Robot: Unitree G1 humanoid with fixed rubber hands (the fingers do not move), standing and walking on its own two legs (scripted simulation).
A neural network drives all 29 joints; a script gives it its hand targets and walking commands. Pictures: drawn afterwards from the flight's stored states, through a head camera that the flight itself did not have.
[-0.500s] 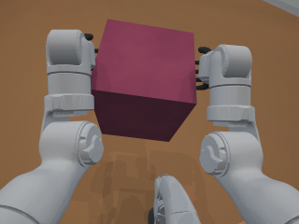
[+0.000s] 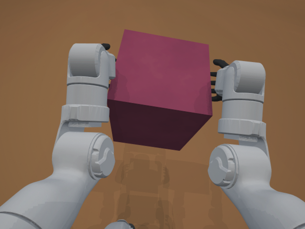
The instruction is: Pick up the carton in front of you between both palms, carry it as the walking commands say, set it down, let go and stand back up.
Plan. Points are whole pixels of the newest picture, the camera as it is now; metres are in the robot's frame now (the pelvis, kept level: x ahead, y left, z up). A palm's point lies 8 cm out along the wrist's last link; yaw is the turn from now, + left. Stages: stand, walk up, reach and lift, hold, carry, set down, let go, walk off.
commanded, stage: carry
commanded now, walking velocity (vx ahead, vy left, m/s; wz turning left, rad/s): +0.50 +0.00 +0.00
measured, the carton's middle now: (155, 98) +0.43 +0.01 +0.10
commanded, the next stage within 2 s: none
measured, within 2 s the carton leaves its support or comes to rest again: neither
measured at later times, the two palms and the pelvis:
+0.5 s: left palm (105, 35) +0.63 +0.18 +0.16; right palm (192, 41) +0.64 -0.10 +0.16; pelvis +0.27 +0.01 +0.02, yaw +0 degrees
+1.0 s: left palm (125, 9) +0.91 +0.15 +0.14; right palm (190, 18) +0.90 -0.13 +0.13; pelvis +0.60 +0.01 +0.02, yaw +2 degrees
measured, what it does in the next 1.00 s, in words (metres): walks ahead: right foot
